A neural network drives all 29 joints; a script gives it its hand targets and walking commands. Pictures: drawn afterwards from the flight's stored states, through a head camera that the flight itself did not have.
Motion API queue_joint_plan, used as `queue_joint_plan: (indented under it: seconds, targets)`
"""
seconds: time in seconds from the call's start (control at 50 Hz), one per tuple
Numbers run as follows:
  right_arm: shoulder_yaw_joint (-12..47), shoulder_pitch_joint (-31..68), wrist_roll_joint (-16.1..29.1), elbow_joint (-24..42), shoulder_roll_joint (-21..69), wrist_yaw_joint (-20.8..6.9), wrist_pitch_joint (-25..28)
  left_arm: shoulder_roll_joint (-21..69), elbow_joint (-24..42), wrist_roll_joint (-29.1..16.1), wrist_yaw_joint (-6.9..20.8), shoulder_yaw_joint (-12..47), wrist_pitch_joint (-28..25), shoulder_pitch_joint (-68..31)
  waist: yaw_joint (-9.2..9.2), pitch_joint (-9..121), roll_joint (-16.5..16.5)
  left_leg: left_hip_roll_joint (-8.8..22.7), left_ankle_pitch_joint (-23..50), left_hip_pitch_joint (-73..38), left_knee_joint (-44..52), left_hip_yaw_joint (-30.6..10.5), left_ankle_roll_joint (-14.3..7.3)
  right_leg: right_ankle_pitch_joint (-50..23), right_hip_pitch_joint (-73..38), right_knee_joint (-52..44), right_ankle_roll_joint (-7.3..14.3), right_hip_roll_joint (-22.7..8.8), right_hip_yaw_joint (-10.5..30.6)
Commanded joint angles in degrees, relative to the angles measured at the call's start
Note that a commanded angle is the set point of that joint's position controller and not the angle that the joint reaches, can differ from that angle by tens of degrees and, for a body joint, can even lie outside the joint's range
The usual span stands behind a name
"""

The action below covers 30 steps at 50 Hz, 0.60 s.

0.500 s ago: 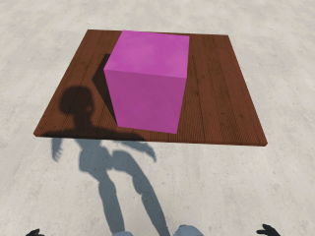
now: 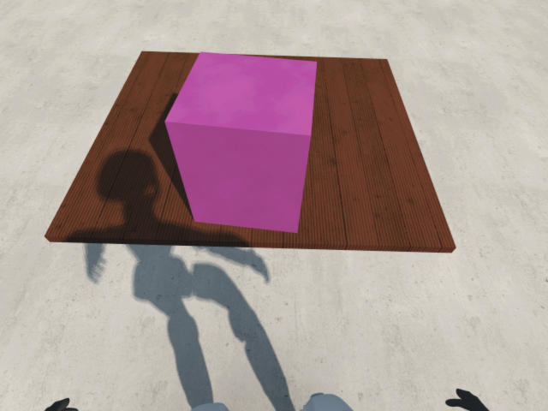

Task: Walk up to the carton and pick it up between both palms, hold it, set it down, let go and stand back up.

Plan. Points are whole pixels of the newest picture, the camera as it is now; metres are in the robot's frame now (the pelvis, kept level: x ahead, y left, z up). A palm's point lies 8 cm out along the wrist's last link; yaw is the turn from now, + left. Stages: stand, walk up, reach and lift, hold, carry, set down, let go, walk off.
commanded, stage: walk up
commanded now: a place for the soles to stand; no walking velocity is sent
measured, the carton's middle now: (251, 147) +0.56 +0.05 +0.04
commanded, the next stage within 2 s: none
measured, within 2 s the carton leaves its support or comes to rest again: neither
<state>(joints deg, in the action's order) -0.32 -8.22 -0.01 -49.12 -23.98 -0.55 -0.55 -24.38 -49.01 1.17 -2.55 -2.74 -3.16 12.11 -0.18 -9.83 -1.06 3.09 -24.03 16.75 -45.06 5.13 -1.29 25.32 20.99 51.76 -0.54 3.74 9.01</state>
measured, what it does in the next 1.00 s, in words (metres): stands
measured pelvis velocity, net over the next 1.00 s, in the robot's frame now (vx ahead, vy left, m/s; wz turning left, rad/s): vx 0.00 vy -0.02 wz -0.03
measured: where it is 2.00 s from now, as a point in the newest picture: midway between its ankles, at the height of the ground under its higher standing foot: outside the picture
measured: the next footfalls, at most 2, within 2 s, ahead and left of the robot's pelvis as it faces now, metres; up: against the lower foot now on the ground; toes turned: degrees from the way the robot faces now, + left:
none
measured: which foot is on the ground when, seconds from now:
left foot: down 0.00-1.00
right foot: down 0.00-1.00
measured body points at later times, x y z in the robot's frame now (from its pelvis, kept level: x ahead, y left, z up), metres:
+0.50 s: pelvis +0.00 -0.02 +0.00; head +0.04 -0.03 +0.45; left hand +0.09 +0.31 -0.10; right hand +0.12 -0.34 -0.12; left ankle +0.01 +0.10 -0.71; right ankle +0.03 -0.16 -0.71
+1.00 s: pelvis +0.00 -0.02 +0.00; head +0.04 -0.04 +0.45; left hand +0.09 +0.31 -0.09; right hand +0.11 -0.34 -0.12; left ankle +0.01 +0.10 -0.71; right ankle +0.03 -0.17 -0.71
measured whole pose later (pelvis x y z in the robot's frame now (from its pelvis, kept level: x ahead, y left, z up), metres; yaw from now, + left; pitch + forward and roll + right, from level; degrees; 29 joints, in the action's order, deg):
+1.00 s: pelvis +0.00 -0.02 +0.00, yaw -2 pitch -4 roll +0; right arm -0.3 -7.0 0.0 -49.8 -24.0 -0.6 -0.5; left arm -23.6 -50.2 1.1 -2.4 -2.7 -3.3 12.7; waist -0.2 -9.7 -1.6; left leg 3.2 -23.8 16.4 -43.9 5.0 -0.2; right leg 21.6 18.3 44.2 -0.9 3.4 9.8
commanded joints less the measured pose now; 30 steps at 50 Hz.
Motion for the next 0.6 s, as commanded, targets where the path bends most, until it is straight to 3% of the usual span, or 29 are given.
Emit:
queue_joint_plan:
  seconds: [0.0, 0.02, 0.04, 0.06, 0.08, 0.1, 0.14, 0.18, 0.2, 0.22, 0.24, 0.26, 0.28, 0.32, 0.34, 0.38, 0.4, 0.42, 0.44, 0.46, 0.48, 0.52, 0.54, 0.58]
  targets:
    - [-6.38, 3.77, -0.27, 4.78, -13.42, -0.13, 1.3, -11.03, 0.06, -0.84, -0.15, -2.06, -1.69, 9.26, -0.9, 10.46, -7.72, 10.77, 24.42, -4.44, 8.36, -7.52, -7.14, -12.09, -5.03, -16.87, 3.1, -1.54, -8.25]
    - [-6.27, 3.69, 0.05, 5.44, -12.4, -0.13, 0.94, -12.34, -0.34, -0.43, -0.4, -2.49, -2.06, 9.82, -0.76, 11.84, -4.63, 8.04, 21.43, -2.93, 2.94, -5.12, -4.75, -21.87, -6.86, -17.8, 4.29, -1.9, -3.87]
    - [-5.94, 3.15, 0.52, 6.57, -10.71, -0.07, 0.6, -15.75, 0.25, 0.22, -0.7, -3.38, -2.17, 9.01, -0.38, 12.38, 3.51, 3.9, 15.35, 2.29, -6.01, -2.52, -1.89, -25.81, -8.5, -20.71, 7.67, -8.5, 10.74]
    - [-5.56, 3.84, 0.86, 7.05, -9.41, -0.04, -0.09, -18.02, 1.25, 0.5, -0.81, -3.52, -2.35, 7.63, -0.51, 11.14, 7.37, -1.64, -2.41, 8.25, -9.43, -5.13, 0.49, -26.0, -8.49, -24.59, 13.13, -14.36, 28.61]
    - [-6.01, 3.81, 0.47, 6.67, -10.55, 0.26, -0.48, -19.05, 1.99, 0.42, -0.76, -3.72, -2.32, 5.98, -0.39, 10.62, 7.46, -2.52, -16.7, 8.89, -11.48, -9.12, 0.53, -24.38, -7.67, -25.31, 17.09, -17.6, 34.23]
    - [-6.13, 4.04, 0.11, 6.23, -11.21, 0.37, -0.31, -18.35, 2.15, 0.49, -0.93, -3.57, -2.21, 5.02, -0.28, 9.64, 6.63, -1.83, -17.32, 9.35, -10.82, -10.41, 0.29, -23.24, -7.56, -25.07, 17.48, -17.5, 34.6]
    - [-6.34, 2.9, 0.06, 5.64, -11.06, 0.35, 0.33, -16.12, 2.34, 0.18, -1.35, -3.06, -1.92, 3.28, 0.58, 8.9, 8.36, -1.31, -11.95, 8.45, -5.04, -10.38, -0.2, -30.41, -8.23, -22.75, 15.45, -15.46, 30.74]
    - [-6.69, -0.79, -0.06, 3.69, -10.8, 0.35, 0.81, -14.78, 2.55, -0.29, -1.09, -2.54, -1.4, 0.74, 2.73, 9.54, 8.92, -1.67, -3.21, -0.74, 5.23, -7.56, -0.66, -32.83, -2.33, -20.31, 12.16, -12.67, 24.47]
    - [-6.86, -3.22, -0.09, 2.4, -10.68, 0.39, 1.13, -13.94, 3.06, -0.67, -0.99, -2.06, -1.01, -1.48, 4.45, 10.18, 6.93, -1.19, 2.72, -8.36, 11.73, -7.34, -1.46, -31.49, 2.89, -17.51, 10.25, -10.4, 19.44]
    - [-7.44, -5.36, -0.89, 1.57, -12.8, 0.68, 1.63, -11.53, 3.64, -1.18, -0.72, -1.3, -0.78, -2.98, 6.03, 10.84, 2.26, 4.65, 5.98, -16.24, 16.5, -13.28, -3.21, -27.9, 11.19, -10.5, 6.45, -6.72, 11.59]
    - [-7.84, -5.84, -1.35, 1.74, -16.6, 0.87, 2.17, -8.89, 4.09, -1.43, -0.7, -0.64, -0.5, -3.45, 6.29, 10.67, -5.4, 13.85, 4.0, -15.71, 23.92, -22.75, -6.53, -15.57, 14.62, 0.01, 2.76, 1.24, 1.46]
    - [-7.42, -2.74, -1.26, 2.79, -16.79, 0.73, 2.34, -10.46, 3.24, -0.95, -1.04, -1.21, 0.23, -1.27, 4.23, 8.28, -4.82, 21.68, 4.92, -10.92, 26.62, -27.22, -11.22, 7.06, 13.89, 4.3, 1.79, 1.61, -3.47]
    - [-7.28, -1.17, -1.04, 2.77, -16.23, 0.36, 2.38, -11.88, 2.66, -0.8, -1.09, -1.64, 0.41, 0.87, 3.17, 6.55, -3.41, 22.94, 6.25, -8.0, 26.68, -26.35, -13.45, 9.19, 12.06, 7.87, 1.98, -0.29, -4.22]
    - [-6.78, 2.42, -0.8, 3.66, -14.84, 0.25, 2.41, -11.89, 1.88, -1.14, -0.32, -1.89, 0.02, 3.76, 0.82, 4.97, -5.1, 20.04, 11.29, -4.55, 23.2, -20.11, -13.4, 8.31, 7.42, 5.47, 2.06, -2.82, -6.03]
    - [-6.49, 2.79, -0.89, 3.44, -14.36, 0.26, 2.28, -11.62, 1.59, -1.14, -0.07, -1.85, -0.32, 3.81, 0.72, 5.06, -6.67, 18.03, 16.52, -4.62, 20.86, -17.02, -12.16, 6.94, 5.86, -0.21, 2.18, -3.45, -6.91]
    - [-6.17, 4.37, -0.48, 3.77, -14.04, 0.13, 1.88, -10.88, 0.18, -1.11, 0.17, -1.95, -1.14, 7.25, -1.05, 8.18, -8.65, 13.26, 26.41, -4.21, 12.92, -10.08, -8.91, -4.12, -2.23, -12.39, 2.58, -2.05, -8.72]
    - [-6.01, 4.64, -0.11, 3.98, -13.25, 0.07, 1.52, -11.31, -0.39, -0.96, 0.04, -2.04, -1.68, 8.6, -1.25, 10.41, -5.98, 10.33, 26.07, -3.84, 7.93, -7.42, -6.23, -18.15, -5.67, -16.76, 3.41, -2.09, -6.19]
    - [-5.95, 4.09, 0.37, 4.9, -12.24, 0.06, 1.17, -13.12, -0.43, -0.57, -0.23, -2.51, -1.98, 8.69, -0.66, 12.7, -1.99, 6.96, 22.68, -2.89, 1.64, -4.54, -3.53, -27.31, -7.24, -17.69, 5.19, -3.96, 0.25]
    - [-5.7, 3.62, 0.68, 5.77, -10.54, 0.05, 0.69, -16.13, 0.06, 0.11, -0.53, -3.18, -2.12, 7.44, -0.22, 12.62, 4.24, 2.33, 11.94, 2.62, -5.73, -2.28, -0.7, -27.43, -7.95, -21.27, 8.75, -10.66, 15.76]
    - [-5.58, 4.47, 0.79, 5.63, -9.68, 0.11, -0.13, -17.8, 0.71, 0.14, -0.52, -3.35, -2.14, 5.96, -0.34, 10.73, 7.52, -2.45, -8.76, 6.54, -7.79, -5.74, 0.54, -27.71, -7.39, -24.0, 14.0, -14.56, 27.91]
    - [-5.82, 4.21, 0.41, 5.52, -10.73, 0.33, -0.27, -18.43, 1.32, 0.35, -0.57, -3.45, -2.1, 4.55, -0.14, 10.06, 7.56, -2.51, -16.81, 7.79, -9.21, -8.58, 0.32, -24.17, -7.3, -24.96, 16.64, -17.13, 33.02]
    - [-6.09, 4.55, 0.14, 4.96, -11.14, 0.28, 0.15, -17.19, 1.31, 0.22, -1.07, -3.18, -1.92, 3.25, -0.01, 8.7, 7.45, -1.54, -13.81, 8.12, -5.77, -9.93, -0.18, -26.46, -7.63, -24.27, 15.73, -15.74, 31.45]
    - [-6.26, 2.78, 0.18, 4.09, -11.08, 0.35, 0.4, -15.86, 1.52, 0.09, -1.08, -2.78, -1.8, 1.53, 1.06, 8.74, 8.47, -1.46, -9.61, 6.04, -2.08, -9.17, -0.25, -29.25, -6.46, -23.37, 14.2, -14.91, 28.98]
    - [-6.53, -1.17, 0.09, 1.96, -10.8, 0.22, 0.92, -14.76, 2.09, -0.39, -0.82, -2.24, -1.13, -1.77, 3.61, 9.39, 7.92, -1.76, 0.07, -5.36, 8.43, -6.64, -0.96, -27.81, 1.74, -20.83, 10.76, -11.42, 21.69]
